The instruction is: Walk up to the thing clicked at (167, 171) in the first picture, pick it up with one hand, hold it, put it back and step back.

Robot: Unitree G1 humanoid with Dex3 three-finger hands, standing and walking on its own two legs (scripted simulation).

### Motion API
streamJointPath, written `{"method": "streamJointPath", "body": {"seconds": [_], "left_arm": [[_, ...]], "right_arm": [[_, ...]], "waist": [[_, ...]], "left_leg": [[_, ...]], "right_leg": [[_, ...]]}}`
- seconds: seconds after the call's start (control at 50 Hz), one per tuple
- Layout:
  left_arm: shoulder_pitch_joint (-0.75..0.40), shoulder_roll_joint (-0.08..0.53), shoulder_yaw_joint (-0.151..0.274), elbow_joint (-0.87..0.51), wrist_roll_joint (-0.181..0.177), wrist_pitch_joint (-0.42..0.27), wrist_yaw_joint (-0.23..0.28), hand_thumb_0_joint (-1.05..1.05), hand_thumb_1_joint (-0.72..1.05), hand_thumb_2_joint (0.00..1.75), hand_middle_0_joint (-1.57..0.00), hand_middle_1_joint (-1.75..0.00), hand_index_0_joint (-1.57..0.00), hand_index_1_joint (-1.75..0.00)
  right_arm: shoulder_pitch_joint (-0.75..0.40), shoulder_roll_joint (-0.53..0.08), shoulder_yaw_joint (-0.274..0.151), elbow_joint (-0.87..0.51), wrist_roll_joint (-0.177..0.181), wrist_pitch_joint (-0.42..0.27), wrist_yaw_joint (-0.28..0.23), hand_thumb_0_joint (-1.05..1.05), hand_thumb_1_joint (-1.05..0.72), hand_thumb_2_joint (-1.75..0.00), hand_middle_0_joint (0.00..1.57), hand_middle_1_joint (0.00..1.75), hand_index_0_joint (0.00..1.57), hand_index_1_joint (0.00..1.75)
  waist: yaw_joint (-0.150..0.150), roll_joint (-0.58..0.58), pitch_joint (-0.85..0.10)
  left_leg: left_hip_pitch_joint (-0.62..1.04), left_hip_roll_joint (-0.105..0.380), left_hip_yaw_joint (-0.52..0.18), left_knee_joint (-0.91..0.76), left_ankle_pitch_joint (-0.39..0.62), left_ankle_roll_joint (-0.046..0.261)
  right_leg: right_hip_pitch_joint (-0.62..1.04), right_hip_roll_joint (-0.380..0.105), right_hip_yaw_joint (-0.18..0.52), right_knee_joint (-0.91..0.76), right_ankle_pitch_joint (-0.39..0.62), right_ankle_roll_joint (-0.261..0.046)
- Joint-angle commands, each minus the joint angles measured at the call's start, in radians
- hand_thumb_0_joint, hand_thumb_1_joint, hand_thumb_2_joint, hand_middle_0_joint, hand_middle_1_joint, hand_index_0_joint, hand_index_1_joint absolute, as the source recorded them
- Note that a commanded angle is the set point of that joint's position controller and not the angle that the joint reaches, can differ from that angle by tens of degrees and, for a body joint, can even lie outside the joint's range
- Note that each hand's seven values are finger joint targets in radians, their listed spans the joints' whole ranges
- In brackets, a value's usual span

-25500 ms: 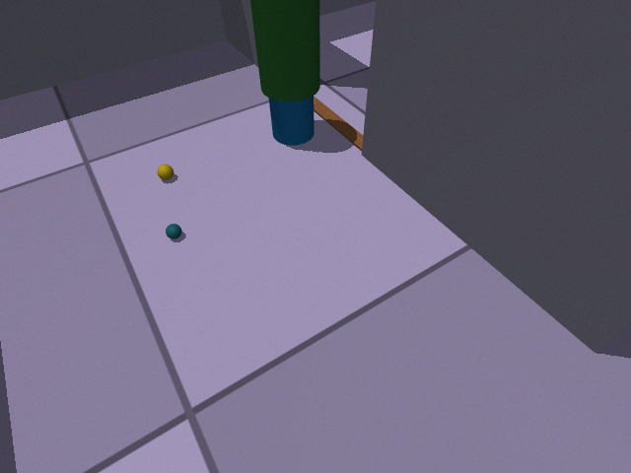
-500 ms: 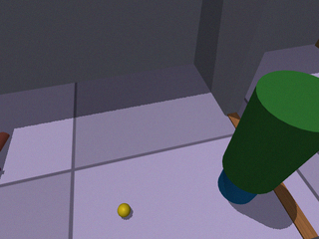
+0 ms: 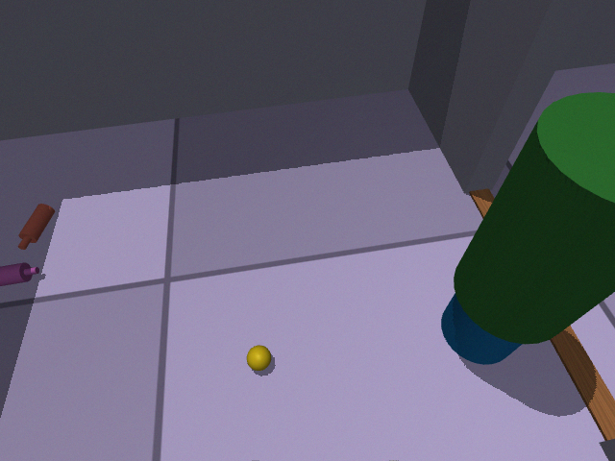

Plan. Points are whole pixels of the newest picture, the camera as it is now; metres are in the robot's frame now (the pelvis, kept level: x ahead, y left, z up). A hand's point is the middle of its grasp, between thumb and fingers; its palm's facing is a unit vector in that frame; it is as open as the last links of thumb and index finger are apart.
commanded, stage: walk up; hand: left
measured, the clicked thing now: (259, 357) +0.47 +0.21 -0.71
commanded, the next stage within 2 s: stand in 0.80 s
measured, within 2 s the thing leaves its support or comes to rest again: neither
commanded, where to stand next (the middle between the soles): +0.08 +0.00 m, yaw -3 degrees
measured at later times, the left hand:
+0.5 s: hand out of the picture +0.13 +0.24 -0.12, palm faces -0.03 -0.94 -0.34, open 7.4 cm
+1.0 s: hand out of the picture +0.12 +0.25 -0.12, palm faces -0.06 -0.93 -0.35, open 7.4 cm
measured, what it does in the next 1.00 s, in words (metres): stands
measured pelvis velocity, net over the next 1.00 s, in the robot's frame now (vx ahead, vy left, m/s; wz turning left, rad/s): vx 0.02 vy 0.00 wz -0.05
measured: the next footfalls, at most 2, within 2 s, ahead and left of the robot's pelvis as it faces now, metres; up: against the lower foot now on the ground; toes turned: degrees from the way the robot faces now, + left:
none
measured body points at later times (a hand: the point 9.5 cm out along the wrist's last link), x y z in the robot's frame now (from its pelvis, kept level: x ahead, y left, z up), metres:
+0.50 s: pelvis +0.02 -0.01 +0.03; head +0.03 -0.01 +0.48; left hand +0.14 +0.29 -0.09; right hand +0.10 -0.32 -0.10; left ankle +0.00 +0.13 -0.71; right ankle +0.02 -0.13 -0.71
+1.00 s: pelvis +0.02 +0.00 +0.03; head +0.03 -0.01 +0.48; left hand +0.12 +0.29 -0.10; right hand +0.08 -0.31 -0.10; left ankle +0.00 +0.13 -0.71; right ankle +0.02 -0.13 -0.71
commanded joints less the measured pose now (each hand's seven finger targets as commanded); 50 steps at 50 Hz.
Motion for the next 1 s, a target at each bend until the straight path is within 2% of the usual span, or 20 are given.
{"method": "streamJointPath", "body": {"seconds": [0.0, 0.02, 0.04, 0.06, 0.08, 0.1, 0.14, 0.16, 0.18, 0.2, 0.22, 0.24, 0.26, 0.3, 0.34, 0.4, 0.6, 0.76, 0.78, 0.98], "left_arm": [[-0.031, 0.200, 0.043, -0.070, -0.029, -0.023, 0.015, 0.00, 0.90, 0.90, -0.20, -0.30, -0.20, -0.30], [-0.059, 0.227, 0.043, -0.066, -0.028, -0.029, 0.014, 0.00, 0.90, 0.90, -0.20, -0.30, -0.20, -0.30], [-0.044, 0.200, 0.040, -0.050, -0.037, -0.033, 0.008, 0.00, 0.90, 0.90, -0.20, -0.30, -0.20, -0.30], [-0.014, 0.182, 0.035, -0.037, -0.046, -0.038, 0.003, 0.00, 0.90, 0.90, -0.20, -0.30, -0.20, -0.30], [-0.001, 0.191, 0.035, -0.024, -0.045, -0.043, 0.000, 0.00, 0.90, 0.90, -0.20, -0.30, -0.20, -0.30], [0.007, 0.181, 0.036, -0.013, -0.040, -0.046, -0.003, 0.00, 0.90, 0.90, -0.20, -0.30, -0.20, -0.30], [0.010, 0.167, 0.036, 0.008, -0.032, -0.051, -0.002, 0.00, 0.90, 0.90, -0.20, -0.30, -0.20, -0.30], [0.022, 0.187, 0.040, 0.013, -0.027, -0.057, 0.003, 0.00, 0.90, 0.90, -0.20, -0.30, -0.20, -0.30], [-0.010, 0.230, 0.043, 0.005, -0.024, -0.065, 0.005, 0.00, 0.90, 0.90, -0.20, -0.30, -0.20, -0.30], [-0.055, 0.256, 0.042, 0.007, -0.031, -0.063, 0.000, 0.00, 0.90, 0.90, -0.20, -0.30, -0.20, -0.30], [-0.088, 0.247, 0.037, -0.001, -0.032, -0.060, -0.006, 0.00, 0.90, 0.90, -0.20, -0.30, -0.20, -0.30], [-0.116, 0.226, 0.029, -0.002, -0.034, -0.057, -0.008, 0.00, 0.90, 0.90, -0.20, -0.30, -0.20, -0.30], [-0.127, 0.211, 0.022, 0.000, -0.036, -0.056, -0.008, 0.00, 0.90, 0.90, -0.20, -0.30, -0.20, -0.30], [-0.113, 0.185, 0.016, 0.029, -0.045, -0.057, -0.008, 0.00, 0.90, 0.90, -0.20, -0.30, -0.20, -0.30], [-0.117, 0.189, 0.017, 0.046, -0.045, -0.060, -0.006, 0.00, 0.90, 0.90, -0.20, -0.30, -0.20, -0.30], [-0.120, 0.185, 0.014, 0.070, -0.050, -0.057, -0.004, 0.00, 0.90, 0.90, -0.20, -0.30, -0.20, -0.30], [-0.183, 0.175, 0.003, 0.131, -0.049, -0.049, -0.004, 0.00, 0.90, 0.90, -0.20, -0.30, -0.20, -0.30], [-0.194, 0.171, 0.001, 0.160, -0.048, -0.049, -0.003, 0.00, 0.90, 0.90, -0.20, -0.30, -0.20, -0.30], [-0.202, 0.170, -0.005, 0.157, -0.044, -0.053, -0.002, 0.00, 0.90, 0.90, -0.20, -0.30, -0.20, -0.30], [-0.183, 0.178, -0.007, 0.175, -0.049, -0.052, -0.001, 0.00, 0.90, 0.90, -0.20, -0.30, -0.20, -0.30]], "right_arm": [[0.004, -0.332, -0.065, -0.080, -0.010, -0.081, -0.031, 0.00, -0.90, -0.90, 0.20, 0.30, 0.20, 0.30], [-0.033, -0.308, -0.063, -0.090, -0.006, -0.087, -0.031, 0.00, -0.90, -0.90, 0.20, 0.30, 0.20, 0.30], [-0.070, -0.250, -0.037, -0.090, -0.002, -0.093, -0.032, 0.00, -0.90, -0.90, 0.20, 0.30, 0.20, 0.30], [-0.093, -0.232, -0.029, -0.092, -0.006, -0.094, -0.036, 0.00, -0.90, -0.90, 0.20, 0.30, 0.20, 0.30], [-0.087, -0.233, -0.028, -0.090, 0.001, -0.094, -0.037, 0.00, -0.90, -0.90, 0.20, 0.30, 0.20, 0.30], [-0.086, -0.236, -0.026, -0.079, 0.005, -0.091, -0.035, 0.00, -0.90, -0.90, 0.20, 0.30, 0.20, 0.30], [-0.060, -0.215, -0.016, -0.069, 0.015, -0.076, -0.031, 0.00, -0.90, -0.90, 0.20, 0.30, 0.20, 0.30], [-0.061, -0.187, -0.006, -0.070, 0.025, -0.071, -0.032, 0.00, -0.90, -0.90, 0.20, 0.30, 0.20, 0.30], [-0.046, -0.156, 0.001, -0.071, 0.032, -0.068, -0.031, 0.00, -0.90, -0.90, 0.20, 0.30, 0.20, 0.30], [-0.036, -0.153, 0.000, -0.053, 0.031, -0.063, -0.033, 0.00, -0.90, -0.90, 0.20, 0.30, 0.20, 0.30], [-0.019, -0.146, 0.000, -0.032, 0.025, -0.062, -0.035, 0.00, -0.90, -0.90, 0.20, 0.30, 0.20, 0.30], [-0.009, -0.152, 0.000, -0.018, 0.022, -0.065, -0.033, 0.00, -0.90, -0.90, 0.20, 0.30, 0.20, 0.30], [-0.009, -0.161, -0.001, -0.009, 0.020, -0.073, -0.033, 0.00, -0.90, -0.90, 0.20, 0.30, 0.20, 0.30], [-0.044, -0.174, 0.003, 0.000, 0.019, -0.085, -0.032, 0.00, -0.90, -0.90, 0.20, 0.30, 0.20, 0.30], [-0.046, -0.178, 0.008, 0.013, 0.023, -0.088, -0.035, 0.00, -0.90, -0.90, 0.20, 0.30, 0.20, 0.30], [-0.075, -0.181, 0.010, 0.028, 0.024, -0.087, -0.038, 0.00, -0.90, -0.90, 0.20, 0.30, 0.20, 0.30], [-0.116, -0.181, 0.014, 0.076, 0.020, -0.082, -0.040, 0.00, -0.90, -0.90, 0.20, 0.30, 0.20, 0.30], [-0.120, -0.181, 0.012, 0.098, 0.021, -0.081, -0.041, 0.00, -0.90, -0.90, 0.20, 0.30, 0.20, 0.30], [-0.130, -0.181, 0.016, 0.100, 0.022, -0.079, -0.042, 0.00, -0.90, -0.90, 0.20, 0.30, 0.20, 0.30], [-0.130, -0.175, 0.024, 0.128, 0.024, -0.075, -0.041, 0.00, -0.90, -0.90, 0.20, 0.30, 0.20, 0.30]], "waist": [[-0.055, 0.150, -0.157], [-0.042, 0.080, -0.110], [-0.014, 0.074, -0.091], [-0.003, 0.122, -0.090], [-0.009, 0.160, -0.088], [-0.007, 0.169, -0.091], [-0.004, 0.141, -0.097], [0.006, 0.099, -0.113], [-0.016, -0.008, -0.115], [-0.034, -0.049, -0.102], [-0.046, -0.061, -0.092], [-0.055, -0.055, -0.090], [-0.056, -0.066, -0.104], [-0.030, -0.060, -0.116], [-0.027, -0.054, -0.148], [-0.018, -0.004, -0.160], [-0.022, 0.015, -0.150], [-0.028, 0.004, -0.182], [-0.029, 0.012, -0.155], [-0.029, -0.001, -0.157]], "left_leg": [[0.144, 0.411, -0.549, -0.330, 0.136, 0.256], [0.069, 0.400, -0.498, -0.323, 0.136, 0.282], [0.078, 0.337, -0.361, -0.289, 0.205, 0.244], [0.111, 0.299, -0.287, -0.274, 0.232, 0.205], [0.079, 0.271, -0.233, -0.266, 0.253, 0.168], [0.041, 0.253, -0.199, -0.241, 0.285, 0.149], [-0.017, 0.207, -0.134, -0.204, 0.283, 0.102], [-0.046, 0.187, -0.108, -0.165, 0.268, 0.073], [-0.085, 0.113, -0.064, -0.132, 0.130, 0.036], [0.007, 0.058, -0.011, -0.086, -0.035, 0.024], [0.074, 0.054, 0.000, -0.107, -0.054, 0.023], [0.105, 0.062, -0.014, -0.162, -0.007, 0.026], [0.135, 0.088, -0.031, -0.206, 0.082, 0.035], [0.143, 0.131, -0.067, -0.234, 0.221, 0.048], [0.132, 0.145, -0.052, -0.237, 0.310, 0.046], [0.147, 0.145, -0.042, -0.260, 0.350, 0.040], [0.168, 0.159, -0.027, -0.337, 0.334, 0.034], [0.226, 0.167, -0.012, -0.348, 0.386, 0.033], [0.196, 0.176, -0.040, -0.351, 0.445, 0.023], [0.222, 0.171, -0.041, -0.379, 0.360, 0.017]], "right_leg": [[-0.119, 0.061, 0.114, 0.127, -0.243, -0.028], [-0.070, 0.047, 0.133, 0.149, -0.230, -0.031], [-0.046, 0.044, 0.129, 0.119, -0.185, -0.036], [-0.054, 0.033, 0.098, 0.035, -0.126, -0.038], [0.001, 0.040, 0.061, -0.037, -0.054, -0.038], [0.078, 0.059, 0.026, -0.128, -0.001, -0.037], [0.225, 0.091, 0.013, -0.307, 0.145, -0.052], [0.287, 0.050, 0.079, -0.348, 0.250, -0.067], [0.274, -0.046, 0.226, -0.394, 0.247, -0.104], [0.147, -0.126, 0.296, -0.424, 0.100, -0.164], [0.077, -0.144, 0.300, -0.441, 0.036, -0.175], [0.065, -0.116, 0.258, -0.430, 0.060, -0.150], [0.074, -0.080, 0.211, -0.405, 0.143, -0.120], [0.116, -0.013, 0.131, -0.367, 0.285, -0.077], [0.203, -0.015, 0.123, -0.353, 0.396, -0.075], [0.238, -0.019, 0.114, -0.359, 0.450, -0.075], [0.263, -0.011, 0.111, -0.410, 0.432, -0.057], [0.277, -0.014, 0.107, -0.416, 0.479, -0.050], [0.285, -0.023, 0.111, -0.416, 0.525, -0.038], [0.268, -0.021, 0.114, -0.452, 0.442, -0.034]]}}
